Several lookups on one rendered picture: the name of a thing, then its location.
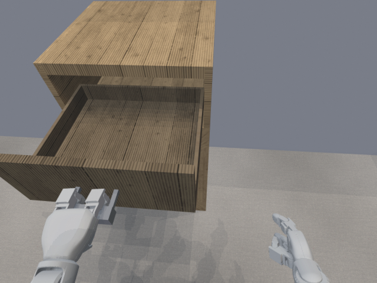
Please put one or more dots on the robot right hand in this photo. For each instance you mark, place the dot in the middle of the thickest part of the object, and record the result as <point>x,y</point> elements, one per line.
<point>286,250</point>

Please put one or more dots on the handle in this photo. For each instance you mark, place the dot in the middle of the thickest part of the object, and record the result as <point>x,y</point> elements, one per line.
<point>107,214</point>

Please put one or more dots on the robot right forearm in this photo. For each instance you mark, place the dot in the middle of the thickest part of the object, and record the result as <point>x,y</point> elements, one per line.
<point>308,271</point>

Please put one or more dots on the robot left hand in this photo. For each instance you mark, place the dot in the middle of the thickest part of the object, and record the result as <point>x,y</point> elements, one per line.
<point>68,232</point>

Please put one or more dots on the cabinet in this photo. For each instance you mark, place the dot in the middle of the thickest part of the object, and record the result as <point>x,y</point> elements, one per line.
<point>152,43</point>

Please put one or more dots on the robot left forearm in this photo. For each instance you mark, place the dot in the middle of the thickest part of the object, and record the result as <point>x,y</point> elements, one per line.
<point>56,270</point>

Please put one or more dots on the drawer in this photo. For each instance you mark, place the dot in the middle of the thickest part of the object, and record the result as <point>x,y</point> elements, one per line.
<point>144,141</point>

